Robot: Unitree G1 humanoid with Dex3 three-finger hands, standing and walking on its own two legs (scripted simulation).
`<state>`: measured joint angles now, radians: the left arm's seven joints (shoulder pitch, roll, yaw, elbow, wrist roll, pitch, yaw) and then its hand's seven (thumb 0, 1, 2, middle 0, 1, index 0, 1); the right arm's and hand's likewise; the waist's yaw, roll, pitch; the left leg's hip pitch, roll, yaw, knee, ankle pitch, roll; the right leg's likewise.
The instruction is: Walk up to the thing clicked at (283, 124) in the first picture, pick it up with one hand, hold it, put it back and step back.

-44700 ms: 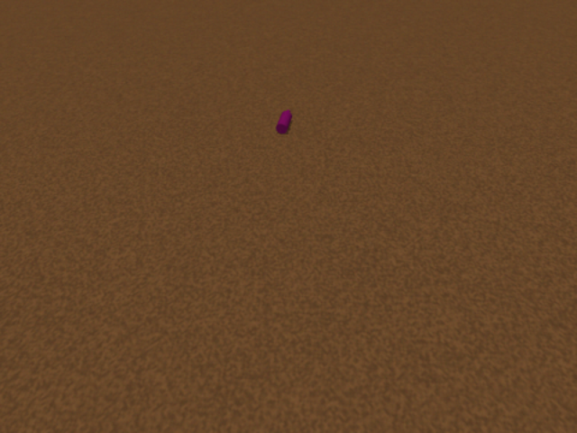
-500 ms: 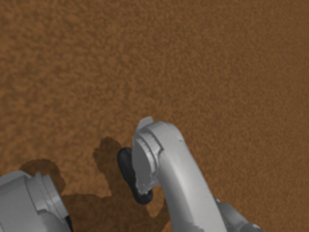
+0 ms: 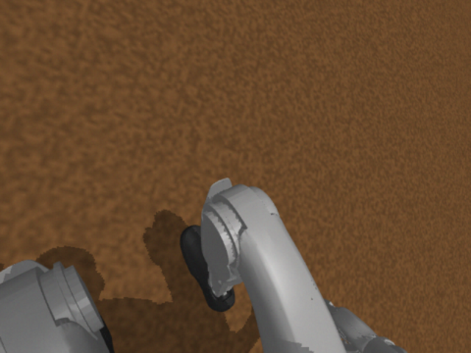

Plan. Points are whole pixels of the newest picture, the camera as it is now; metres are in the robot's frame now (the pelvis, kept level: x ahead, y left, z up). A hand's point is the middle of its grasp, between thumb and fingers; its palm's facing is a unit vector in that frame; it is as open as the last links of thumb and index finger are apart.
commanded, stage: open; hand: left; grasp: from above
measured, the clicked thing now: out of the picture +0.51 +0.31 -0.28
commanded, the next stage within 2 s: withdraw in 0.44 s
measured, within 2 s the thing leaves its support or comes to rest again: neither
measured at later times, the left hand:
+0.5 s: hand out of the picture +0.48 +0.34 -0.24, palm faces -0.45 -0.13 -0.88, open 13.9 cm
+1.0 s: hand out of the picture +0.49 +0.37 -0.12, palm faces -0.36 -0.08 -0.93, open 14.0 cm
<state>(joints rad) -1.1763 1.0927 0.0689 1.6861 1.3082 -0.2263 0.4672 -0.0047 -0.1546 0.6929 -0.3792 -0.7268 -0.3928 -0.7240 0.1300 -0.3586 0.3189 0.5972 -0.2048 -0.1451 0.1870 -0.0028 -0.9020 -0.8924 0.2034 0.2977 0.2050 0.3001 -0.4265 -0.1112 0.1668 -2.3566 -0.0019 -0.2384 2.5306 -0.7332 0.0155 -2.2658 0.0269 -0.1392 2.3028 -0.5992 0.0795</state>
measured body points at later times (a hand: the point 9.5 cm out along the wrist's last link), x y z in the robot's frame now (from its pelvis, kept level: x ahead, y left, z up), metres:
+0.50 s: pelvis +0.00 +0.00 +0.00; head +0.29 +0.13 +0.31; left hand +0.50 +0.34 -0.19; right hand +0.04 -0.26 -0.05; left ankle +0.06 +0.12 -0.28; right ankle +0.13 -0.13 -0.28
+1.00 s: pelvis +0.00 +0.00 +0.02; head +0.25 +0.12 +0.38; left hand +0.51 +0.37 -0.06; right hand +0.08 -0.26 -0.05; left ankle +0.06 +0.12 -0.28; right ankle +0.13 -0.13 -0.28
